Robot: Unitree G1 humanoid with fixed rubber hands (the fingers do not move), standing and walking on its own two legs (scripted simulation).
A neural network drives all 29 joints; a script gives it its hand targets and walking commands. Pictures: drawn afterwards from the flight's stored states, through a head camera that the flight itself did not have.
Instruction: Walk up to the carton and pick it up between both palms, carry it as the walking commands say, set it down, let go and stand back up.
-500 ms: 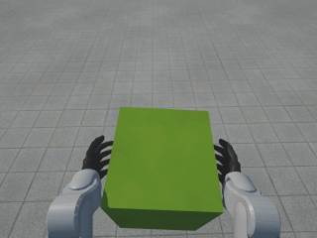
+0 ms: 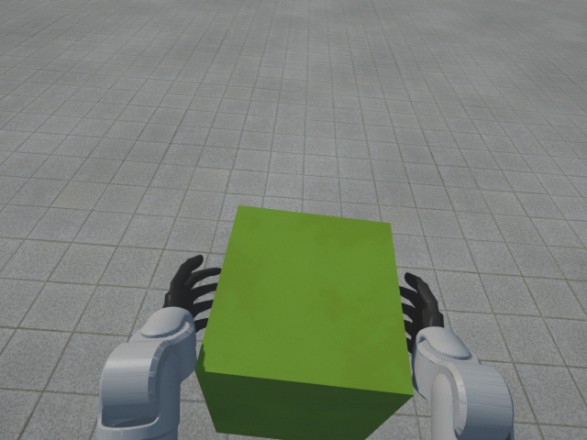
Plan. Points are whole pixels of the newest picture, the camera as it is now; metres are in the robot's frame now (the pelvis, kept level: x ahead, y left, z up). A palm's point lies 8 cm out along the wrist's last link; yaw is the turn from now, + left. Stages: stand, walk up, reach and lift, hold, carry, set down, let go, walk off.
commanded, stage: carry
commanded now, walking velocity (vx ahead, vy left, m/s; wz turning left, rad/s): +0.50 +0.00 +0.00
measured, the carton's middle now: (299, 332) +0.27 -0.01 +0.02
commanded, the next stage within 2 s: none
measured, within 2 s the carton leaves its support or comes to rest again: neither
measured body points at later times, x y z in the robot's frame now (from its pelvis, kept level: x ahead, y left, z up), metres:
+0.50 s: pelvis +0.27 +0.05 +0.00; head +0.29 +0.06 +0.44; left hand +0.51 +0.23 +0.07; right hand +0.55 -0.06 +0.08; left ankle +0.38 +0.16 -0.74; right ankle +0.23 -0.10 -0.74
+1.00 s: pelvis +0.38 +0.20 -0.02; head +0.41 +0.17 +0.43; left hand +0.63 +0.36 +0.07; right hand +0.65 +0.07 +0.05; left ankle +0.34 +0.30 -0.67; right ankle +0.37 +0.07 -0.74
